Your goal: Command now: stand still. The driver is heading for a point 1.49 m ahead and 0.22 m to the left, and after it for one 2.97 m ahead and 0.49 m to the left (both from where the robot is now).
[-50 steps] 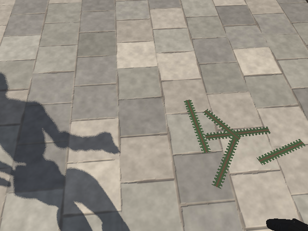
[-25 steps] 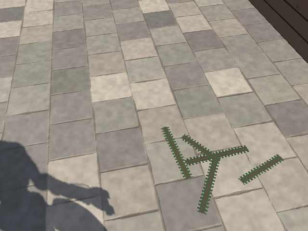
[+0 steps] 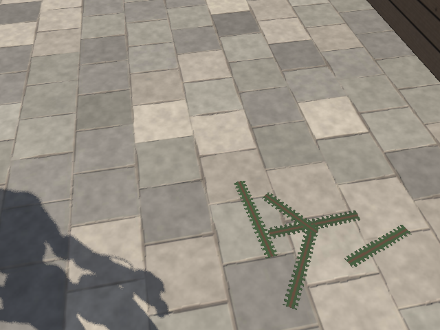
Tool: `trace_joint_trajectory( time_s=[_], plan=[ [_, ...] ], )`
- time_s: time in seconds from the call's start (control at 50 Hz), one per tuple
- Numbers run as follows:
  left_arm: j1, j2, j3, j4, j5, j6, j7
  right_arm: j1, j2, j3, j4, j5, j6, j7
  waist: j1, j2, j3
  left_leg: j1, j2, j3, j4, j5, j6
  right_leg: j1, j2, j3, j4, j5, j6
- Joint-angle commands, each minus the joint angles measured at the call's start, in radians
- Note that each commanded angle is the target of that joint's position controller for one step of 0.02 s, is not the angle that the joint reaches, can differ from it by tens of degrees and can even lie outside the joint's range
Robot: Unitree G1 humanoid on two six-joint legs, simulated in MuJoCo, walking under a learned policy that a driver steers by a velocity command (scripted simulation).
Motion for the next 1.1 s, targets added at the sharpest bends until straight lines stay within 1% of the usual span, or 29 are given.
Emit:
trace_joint_trajectory(
  time_s=[0.02,0.26,0.5,0.76,1.1],
  plan=[
    [0.042,0.096,0.019,-0.013,0.000,-0.009,0.005,0.004,-0.104,-0.019,-0.016,0.000,-0.005,-0.005,-0.002,-0.007,-0.015,0.107,0.022,-0.022,-0.056,0.181,0.034,-0.108,-0.043,0.036,-0.117,0.196,-0.017],
    [0.069,0.077,0.006,0.072,-0.001,-0.010,0.007,0.027,-0.090,-0.016,0.032,0.001,-0.002,-0.010,0.000,-0.005,0.007,0.101,0.014,-0.016,-0.077,0.145,0.032,-0.113,-0.037,0.024,-0.142,0.148,-0.014],
    [0.095,0.061,-0.004,0.128,-0.003,-0.009,0.006,0.065,-0.074,-0.008,0.054,0.002,-0.002,-0.013,0.004,-0.005,0.020,0.094,0.009,-0.014,-0.085,0.133,0.031,-0.116,-0.033,0.016,-0.153,0.132,-0.014],
    [0.120,0.048,-0.012,0.160,-0.005,-0.007,0.006,0.100,-0.061,-0.001,0.060,0.003,-0.003,-0.015,0.008,-0.003,0.026,0.089,0.006,-0.013,-0.085,0.137,0.033,-0.116,-0.030,0.009,-0.154,0.136,-0.012],
    [0.146,0.037,-0.017,0.177,-0.007,-0.006,0.007,0.130,-0.050,0.004,0.058,0.005,-0.004,-0.015,0.011,-0.002,0.031,0.084,0.003,-0.013,-0.080,0.145,0.036,-0.117,-0.029,0.002,-0.149,0.140,-0.010]
  ],
)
